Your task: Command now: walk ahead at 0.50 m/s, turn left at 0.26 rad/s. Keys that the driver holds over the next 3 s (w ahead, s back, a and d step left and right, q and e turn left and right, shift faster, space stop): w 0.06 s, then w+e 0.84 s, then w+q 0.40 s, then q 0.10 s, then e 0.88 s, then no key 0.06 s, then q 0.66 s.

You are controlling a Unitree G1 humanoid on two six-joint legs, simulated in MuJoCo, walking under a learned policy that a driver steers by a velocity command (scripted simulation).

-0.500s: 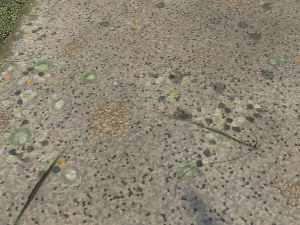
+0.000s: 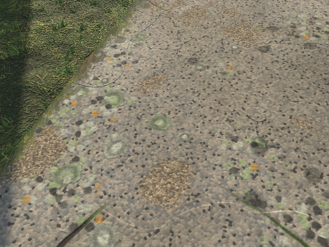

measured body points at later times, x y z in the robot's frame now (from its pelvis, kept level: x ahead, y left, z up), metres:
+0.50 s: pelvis +0.26 +0.04 +0.00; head +0.28 +0.05 +0.45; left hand +0.41 +0.31 -0.11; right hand +0.30 -0.24 -0.11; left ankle +0.26 +0.15 -0.74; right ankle +0.28 -0.12 -0.66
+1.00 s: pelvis +0.50 -0.09 +0.00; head +0.52 -0.12 +0.45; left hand +0.70 +0.13 -0.10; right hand +0.54 -0.40 -0.10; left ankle +0.62 +0.06 -0.66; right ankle +0.49 -0.15 -0.74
